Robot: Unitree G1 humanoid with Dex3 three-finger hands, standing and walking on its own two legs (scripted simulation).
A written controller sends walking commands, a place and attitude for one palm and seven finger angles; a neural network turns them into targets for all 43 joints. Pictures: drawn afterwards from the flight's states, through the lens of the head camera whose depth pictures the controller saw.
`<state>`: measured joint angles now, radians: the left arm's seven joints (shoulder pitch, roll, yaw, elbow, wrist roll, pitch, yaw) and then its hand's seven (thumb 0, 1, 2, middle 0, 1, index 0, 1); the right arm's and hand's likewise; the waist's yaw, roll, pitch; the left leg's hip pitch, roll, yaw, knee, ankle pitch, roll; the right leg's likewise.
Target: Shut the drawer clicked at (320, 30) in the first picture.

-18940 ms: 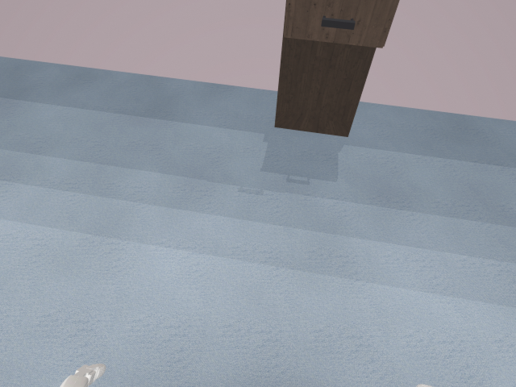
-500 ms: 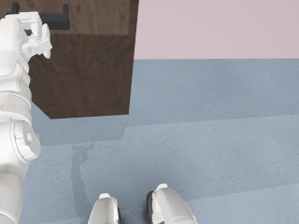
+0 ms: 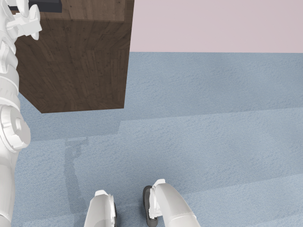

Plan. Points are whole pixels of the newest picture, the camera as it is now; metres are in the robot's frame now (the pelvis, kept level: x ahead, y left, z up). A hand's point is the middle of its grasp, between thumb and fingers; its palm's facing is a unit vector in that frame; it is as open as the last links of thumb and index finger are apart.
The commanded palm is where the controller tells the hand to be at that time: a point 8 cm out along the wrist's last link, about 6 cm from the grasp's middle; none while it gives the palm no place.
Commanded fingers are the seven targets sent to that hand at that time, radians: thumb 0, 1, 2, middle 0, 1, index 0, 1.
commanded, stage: pull the fist back off the drawer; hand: left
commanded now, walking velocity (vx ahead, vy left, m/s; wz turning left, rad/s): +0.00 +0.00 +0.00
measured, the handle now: out of the picture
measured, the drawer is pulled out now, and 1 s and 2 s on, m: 0.00 0.00 0.00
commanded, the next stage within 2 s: draw the hand back to the body in 0.62 s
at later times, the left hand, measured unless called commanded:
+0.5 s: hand (37, 22) +0.58 +0.17 +0.09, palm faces -0.02 -1.00 -0.01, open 3.1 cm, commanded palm +0.56 +0.20 +0.09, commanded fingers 0.00 0.90 0.90 -1.40 -1.60 -1.40 -1.60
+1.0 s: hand (17, 35) +0.51 +0.19 +0.13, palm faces -0.02 -1.00 -0.03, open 3.2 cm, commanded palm +0.47 +0.23 +0.14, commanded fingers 0.00 0.90 0.90 -1.40 -1.60 -1.40 -1.60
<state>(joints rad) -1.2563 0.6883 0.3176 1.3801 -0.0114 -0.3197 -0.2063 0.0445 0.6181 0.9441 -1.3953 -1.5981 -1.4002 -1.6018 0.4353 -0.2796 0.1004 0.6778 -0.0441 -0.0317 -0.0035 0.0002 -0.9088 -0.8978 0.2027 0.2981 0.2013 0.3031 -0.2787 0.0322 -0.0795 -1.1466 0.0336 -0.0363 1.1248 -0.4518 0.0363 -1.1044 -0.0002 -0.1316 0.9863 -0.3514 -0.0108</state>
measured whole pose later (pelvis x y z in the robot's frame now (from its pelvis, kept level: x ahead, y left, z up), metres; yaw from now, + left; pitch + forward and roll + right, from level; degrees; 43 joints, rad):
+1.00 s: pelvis +0.07 +0.00 +0.05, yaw -2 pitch +18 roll -3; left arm -0.48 0.40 0.36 0.69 -0.20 -0.28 -0.26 0.01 0.88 0.89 -1.39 -1.60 -1.40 -1.60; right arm 0.43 -0.25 0.02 0.56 0.04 0.09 0.03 0.00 -0.91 -0.90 0.20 0.30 0.20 0.30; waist -0.12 0.04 -0.15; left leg -0.70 0.05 0.04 0.86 -0.47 0.03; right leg -0.71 0.03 -0.04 0.76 -0.37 0.00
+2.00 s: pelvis +0.05 -0.03 +0.09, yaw +1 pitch -5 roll -1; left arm 0.57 0.33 0.29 -0.48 -0.07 -0.12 0.10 0.01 0.89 0.90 -1.40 -1.60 -1.41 -1.60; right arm 0.22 -0.24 0.02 0.63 0.01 -0.11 -0.07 0.01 -0.91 -0.90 0.20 0.30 0.20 0.30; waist 0.07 0.08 0.02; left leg -0.07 0.03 0.02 0.43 -0.27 0.00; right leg -0.08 0.02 -0.07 0.38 -0.21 -0.03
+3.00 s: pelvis -0.04 +0.00 +0.08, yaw +1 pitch +0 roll -2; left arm 0.60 0.34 0.35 -0.57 -0.01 -0.24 0.13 0.01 0.89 0.90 -1.40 -1.60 -1.41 -1.60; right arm 0.20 -0.22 0.00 0.55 0.00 -0.05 -0.06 0.01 -0.91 -0.90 0.20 0.30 0.20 0.30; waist 0.01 0.01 0.03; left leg -0.39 -0.01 0.02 0.62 -0.24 0.06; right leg -0.38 0.00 -0.03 0.51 -0.15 0.02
